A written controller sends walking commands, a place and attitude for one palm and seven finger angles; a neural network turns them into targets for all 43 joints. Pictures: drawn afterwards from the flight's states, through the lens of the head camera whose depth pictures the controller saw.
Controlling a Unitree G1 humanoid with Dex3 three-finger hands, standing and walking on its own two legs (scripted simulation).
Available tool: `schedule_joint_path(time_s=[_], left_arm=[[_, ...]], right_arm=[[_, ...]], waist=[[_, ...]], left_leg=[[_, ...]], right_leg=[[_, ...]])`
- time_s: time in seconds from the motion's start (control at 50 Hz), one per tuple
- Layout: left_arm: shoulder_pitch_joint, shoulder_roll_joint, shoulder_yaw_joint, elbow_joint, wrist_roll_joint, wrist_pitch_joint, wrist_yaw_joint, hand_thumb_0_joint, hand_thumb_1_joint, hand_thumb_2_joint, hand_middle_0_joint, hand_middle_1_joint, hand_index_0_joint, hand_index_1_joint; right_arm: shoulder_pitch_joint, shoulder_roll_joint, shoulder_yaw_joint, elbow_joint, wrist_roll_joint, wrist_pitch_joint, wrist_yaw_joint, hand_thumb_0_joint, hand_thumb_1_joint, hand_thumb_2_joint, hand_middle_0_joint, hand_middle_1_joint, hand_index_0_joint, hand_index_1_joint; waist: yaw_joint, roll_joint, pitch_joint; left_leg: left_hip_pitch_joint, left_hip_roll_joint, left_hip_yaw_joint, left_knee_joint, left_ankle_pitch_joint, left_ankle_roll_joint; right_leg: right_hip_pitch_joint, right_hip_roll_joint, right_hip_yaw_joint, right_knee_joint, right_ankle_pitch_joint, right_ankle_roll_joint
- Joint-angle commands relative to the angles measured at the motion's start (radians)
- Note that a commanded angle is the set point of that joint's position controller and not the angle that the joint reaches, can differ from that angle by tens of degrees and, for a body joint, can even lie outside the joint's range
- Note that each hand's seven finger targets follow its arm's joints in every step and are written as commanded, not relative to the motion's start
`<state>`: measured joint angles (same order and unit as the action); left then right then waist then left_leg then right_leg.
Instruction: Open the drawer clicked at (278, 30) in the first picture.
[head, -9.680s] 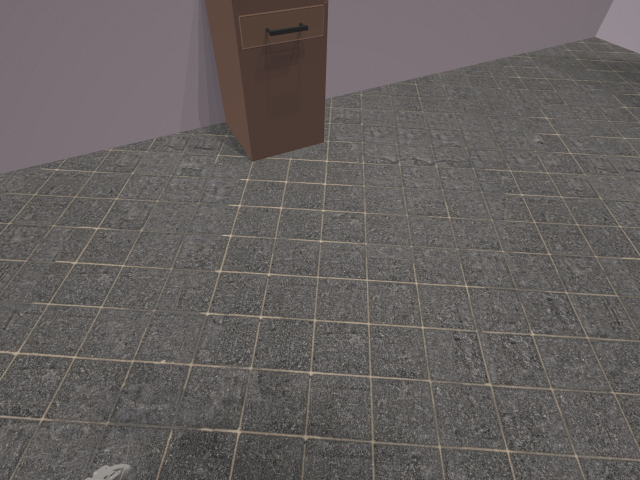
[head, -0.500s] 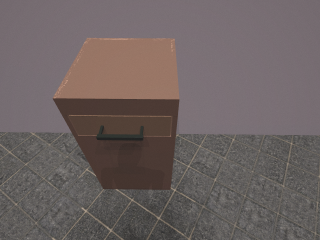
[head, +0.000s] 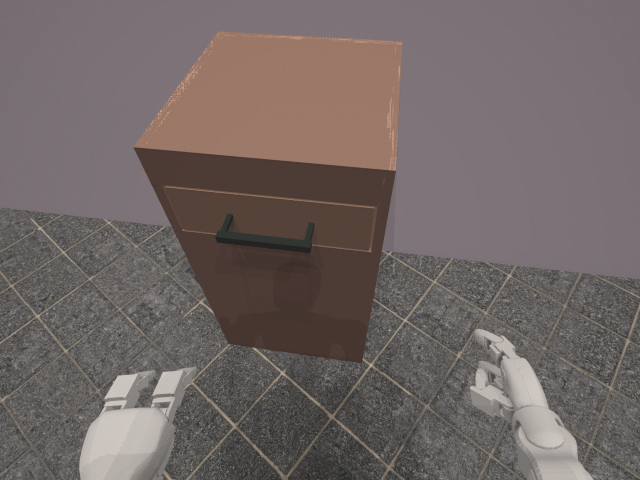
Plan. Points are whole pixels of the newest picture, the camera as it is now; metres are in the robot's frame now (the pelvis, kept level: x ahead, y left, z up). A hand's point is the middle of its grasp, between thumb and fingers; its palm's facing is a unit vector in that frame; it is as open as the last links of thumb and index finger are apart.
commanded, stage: raise the hand with hooked fingers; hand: left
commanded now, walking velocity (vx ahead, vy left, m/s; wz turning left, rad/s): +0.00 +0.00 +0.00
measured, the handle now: (266, 233) +0.52 +0.21 -0.08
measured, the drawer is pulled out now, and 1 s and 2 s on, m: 0.00 0.00 0.00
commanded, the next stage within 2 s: move the hooked fingers above the handle in 1.36 s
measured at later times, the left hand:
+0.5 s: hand (145, 331) +0.24 +0.26 +0.05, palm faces +0.09 -0.09 -0.99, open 12.2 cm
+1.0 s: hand (128, 253) +0.30 +0.29 +0.12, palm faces +0.06 -0.06 -1.00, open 13.8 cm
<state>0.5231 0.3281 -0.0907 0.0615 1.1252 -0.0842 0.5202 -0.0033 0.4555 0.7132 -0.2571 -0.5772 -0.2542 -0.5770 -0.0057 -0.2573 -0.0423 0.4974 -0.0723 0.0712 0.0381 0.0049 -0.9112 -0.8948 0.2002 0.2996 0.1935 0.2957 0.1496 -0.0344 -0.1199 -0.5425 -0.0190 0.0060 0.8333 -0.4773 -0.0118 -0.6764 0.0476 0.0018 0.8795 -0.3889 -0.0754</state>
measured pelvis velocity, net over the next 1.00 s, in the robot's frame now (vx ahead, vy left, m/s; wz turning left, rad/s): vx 0.00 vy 0.04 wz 0.02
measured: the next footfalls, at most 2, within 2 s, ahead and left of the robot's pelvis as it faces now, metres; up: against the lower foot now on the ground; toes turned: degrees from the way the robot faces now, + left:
none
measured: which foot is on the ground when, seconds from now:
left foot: down 0.00-1.00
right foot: down 0.00-1.00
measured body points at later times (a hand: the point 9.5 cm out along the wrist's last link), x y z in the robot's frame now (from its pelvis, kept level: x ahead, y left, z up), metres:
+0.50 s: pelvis +0.00 +0.03 +0.02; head +0.02 +0.01 +0.47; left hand +0.23 +0.27 +0.10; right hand +0.16 -0.22 -0.09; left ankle -0.04 +0.14 -0.70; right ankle +0.02 -0.07 -0.70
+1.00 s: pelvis +0.00 +0.04 +0.04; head +0.01 +0.02 +0.49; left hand +0.29 +0.29 +0.17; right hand +0.21 -0.15 -0.07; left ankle -0.04 +0.14 -0.70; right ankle +0.02 -0.07 -0.70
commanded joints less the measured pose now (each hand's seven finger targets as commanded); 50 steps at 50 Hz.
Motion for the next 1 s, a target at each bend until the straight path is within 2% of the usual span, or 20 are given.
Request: schedule_joint_path(time_s=[0.0,0.04,0.08,0.12,0.16,0.18,0.2,0.26,0.28,0.32,0.36,0.4,0.5,0.56,0.6,0.66,0.72,0.86,0.92,0.98], left_arm=[[-0.449,0.140,0.097,-0.375,-0.017,-0.081,0.081,0.000,0.247,0.620,-0.247,-0.720,-0.247,-0.720],[-0.412,0.114,0.073,-0.290,-0.046,-0.060,0.056,0.000,0.200,0.600,-0.250,-0.750,-0.250,-0.750],[-0.356,0.097,0.054,-0.202,-0.073,0.033,0.006,0.000,0.153,0.580,-0.253,-0.780,-0.253,-0.780],[-0.265,0.100,0.052,-0.140,-0.103,0.140,-0.063,0.000,0.107,0.560,-0.257,-0.810,-0.257,-0.810],[-0.242,0.144,0.067,-0.166,-0.124,0.196,-0.131,0.000,0.060,0.540,-0.260,-0.840,-0.260,-0.840],[-0.240,0.165,0.085,-0.185,-0.126,0.204,-0.151,0.000,0.037,0.530,-0.262,-0.855,-0.262,-0.855],[-0.224,0.203,0.123,-0.199,-0.119,0.207,-0.161,0.000,0.013,0.520,-0.263,-0.870,-0.263,-0.870],[-0.221,0.190,0.123,-0.226,-0.099,0.179,-0.173,0.000,-0.057,0.490,-0.268,-0.915,-0.268,-0.915],[-0.250,0.196,0.136,-0.238,-0.094,0.164,-0.168,0.000,-0.080,0.480,-0.270,-0.930,-0.270,-0.930],[-0.349,0.225,0.165,-0.297,-0.077,0.140,-0.144,0.000,-0.127,0.460,-0.273,-0.960,-0.273,-0.960],[-0.397,0.208,0.158,-0.329,-0.077,0.111,-0.118,0.000,-0.173,0.440,-0.277,-0.990,-0.277,-0.990],[-0.468,0.196,0.145,-0.358,-0.085,0.090,-0.096,0.000,-0.220,0.420,-0.280,-1.020,-0.280,-1.020],[-0.562,0.161,0.082,-0.239,-0.104,0.125,-0.117,0.000,-0.337,0.370,-0.288,-1.095,-0.288,-1.095],[-0.613,0.196,0.074,-0.213,-0.104,0.172,-0.169,0.000,-0.407,0.340,-0.293,-1.140,-0.293,-1.140],[-0.636,0.229,0.092,-0.222,-0.104,0.193,-0.206,0.000,-0.453,0.320,-0.297,-1.170,-0.297,-1.170],[-0.681,0.232,0.082,-0.188,-0.119,0.208,-0.259,0.000,-0.500,0.300,-0.300,-1.200,-0.300,-1.200],[-0.758,0.259,0.094,-0.160,-0.119,0.207,-0.302,0.000,-0.500,0.300,-0.300,-1.200,-0.300,-1.200],[-0.921,0.296,0.097,-0.165,-0.129,0.155,-0.364,0.000,-0.500,0.300,-0.300,-1.200,-0.300,-1.200],[-0.955,0.312,0.105,-0.158,-0.147,0.132,-0.386,0.000,-0.500,0.300,-0.300,-1.200,-0.300,-1.200],[-0.893,0.293,0.104,-0.083,-0.168,0.120,-0.410,0.000,-0.500,0.300,-0.300,-1.200,-0.300,-1.200]], right_arm=[[-0.029,-0.050,-0.016,-0.097,-0.014,-0.043,-0.025,0.000,-0.900,-0.900,0.200,0.300,0.200,0.300],[-0.032,-0.056,-0.018,-0.091,-0.009,-0.050,-0.023,0.000,-0.900,-0.900,0.200,0.300,0.200,0.300],[-0.034,-0.059,-0.013,-0.094,0.008,-0.037,-0.026,0.000,-0.900,-0.900,0.200,0.300,0.200,0.300],[-0.039,-0.060,0.000,-0.101,0.037,-0.015,-0.028,0.000,-0.900,-0.900,0.200,0.300,0.200,0.300],[-0.070,-0.058,0.023,-0.122,0.061,-0.004,-0.040,0.000,-0.900,-0.900,0.200,0.300,0.200,0.300],[-0.063,-0.058,0.031,-0.120,0.062,-0.006,-0.043,0.000,-0.900,-0.900,0.200,0.300,0.200,0.300],[-0.067,-0.062,0.040,-0.121,0.060,-0.007,-0.044,0.000,-0.900,-0.900,0.200,0.300,0.200,0.300],[-0.037,-0.052,0.044,-0.103,0.051,-0.019,-0.043,0.000,-0.900,-0.900,0.200,0.300,0.200,0.300],[-0.029,-0.055,0.036,-0.099,0.050,-0.021,-0.043,0.000,-0.900,-0.900,0.200,0.300,0.200,0.300],[-0.024,-0.063,0.020,-0.095,0.039,-0.021,-0.047,0.000,-0.900,-0.900,0.200,0.300,0.200,0.300],[-0.008,-0.066,0.004,-0.086,0.035,-0.031,-0.047,0.000,-0.900,-0.900,0.200,0.300,0.200,0.300],[0.004,-0.072,-0.009,-0.077,0.032,-0.041,-0.047,0.000,-0.900,-0.900,0.200,0.300,0.200,0.300],[0.011,-0.091,-0.022,-0.042,0.050,-0.042,-0.047,0.000,-0.900,-0.900,0.200,0.300,0.200,0.300],[0.008,-0.093,-0.019,-0.042,0.063,-0.031,-0.053,0.000,-0.900,-0.900,0.200,0.300,0.200,0.300],[-0.001,-0.094,-0.012,-0.050,0.067,-0.022,-0.057,0.000,-0.900,-0.900,0.200,0.300,0.200,0.300],[0.000,-0.085,0.002,-0.048,0.072,-0.010,-0.062,0.000,-0.900,-0.900,0.200,0.300,0.200,0.300],[-0.002,-0.082,0.015,-0.046,0.074,0.001,-0.066,0.000,-0.900,-0.900,0.200,0.300,0.200,0.300],[0.011,-0.077,0.021,-0.034,0.071,0.001,-0.071,0.000,-0.900,-0.900,0.200,0.300,0.200,0.300],[0.022,-0.079,0.022,-0.027,0.071,-0.003,-0.074,0.000,-0.900,-0.900,0.200,0.300,0.200,0.300],[0.034,-0.084,0.017,-0.023,0.075,0.000,-0.073,0.000,-0.900,-0.900,0.200,0.300,0.200,0.300]], waist=[[-0.156,0.050,-0.210],[-0.159,0.014,-0.196],[-0.144,-0.060,-0.180],[-0.102,-0.100,-0.182],[-0.064,-0.117,-0.154],[-0.056,-0.097,-0.155],[-0.042,-0.060,-0.168],[-0.037,-0.011,-0.119],[-0.043,-0.018,-0.106],[-0.050,0.026,-0.126],[-0.060,0.091,-0.172],[-0.081,0.117,-0.195],[-0.106,0.066,-0.113],[-0.082,0.047,-0.119],[-0.068,0.073,-0.140],[-0.069,0.041,-0.090],[-0.070,0.039,-0.063],[-0.078,0.107,-0.119],[-0.083,0.088,-0.146],[-0.078,0.033,-0.098]], left_leg=[[0.082,-0.060,-0.038,0.054,0.265,0.062],[0.036,-0.056,-0.034,0.024,0.235,0.064],[-0.005,-0.055,-0.026,-0.033,0.229,0.060],[-0.019,-0.052,-0.012,-0.105,0.247,0.051],[-0.011,-0.044,-0.002,-0.176,0.216,0.046],[0.002,-0.039,-0.001,-0.192,0.249,0.046],[0.015,-0.034,0.000,-0.207,0.274,0.044],[0.047,-0.027,-0.003,-0.245,0.317,0.038],[0.056,-0.024,-0.006,-0.252,0.322,0.040],[0.087,-0.023,-0.013,-0.260,0.333,0.044],[0.145,-0.024,-0.020,-0.252,0.376,0.045],[0.200,-0.017,-0.030,-0.245,0.411,0.043],[0.212,-0.006,-0.037,-0.277,0.373,0.031],[0.228,-0.002,-0.038,-0.319,0.382,0.023],[0.255,0.002,-0.039,-0.333,0.434,0.017],[0.259,0.002,-0.033,-0.363,0.433,0.018],[0.261,0.001,-0.025,-0.386,0.426,0.022],[0.326,-0.005,-0.029,-0.400,0.484,0.017],[0.337,-0.006,-0.031,-0.400,0.513,0.019],[0.301,-0.010,-0.022,-0.411,0.494,0.024]], right_leg=[[0.067,-0.031,0.221,-0.155,0.209,0.005],[0.123,-0.035,0.184,-0.167,0.215,0.020],[0.219,-0.036,0.162,-0.205,0.232,0.032],[0.337,-0.040,0.167,-0.242,0.258,0.034],[0.412,-0.049,0.180,-0.283,0.177,0.039],[0.443,-0.051,0.169,-0.277,0.221,0.037],[0.468,-0.046,0.167,-0.266,0.247,0.029],[0.478,-0.044,0.136,-0.266,0.307,0.023],[0.469,-0.042,0.132,-0.273,0.309,0.022],[0.468,-0.040,0.129,-0.277,0.296,0.017],[0.452,-0.037,0.106,-0.264,0.326,0.011],[0.408,-0.030,0.078,-0.257,0.317,0.011],[0.341,-0.028,0.028,-0.285,0.236,0.016],[0.391,-0.034,0.021,-0.303,0.235,0.016],[0.432,-0.034,0.021,-0.306,0.272,0.014],[0.460,-0.035,0.018,-0.337,0.283,0.016],[0.486,-0.035,0.021,-0.361,0.292,0.016],[0.534,-0.034,0.016,-0.393,0.343,0.013],[0.556,-0.035,0.013,-0.401,0.371,0.017],[0.554,-0.035,0.008,-0.414,0.374,0.020]])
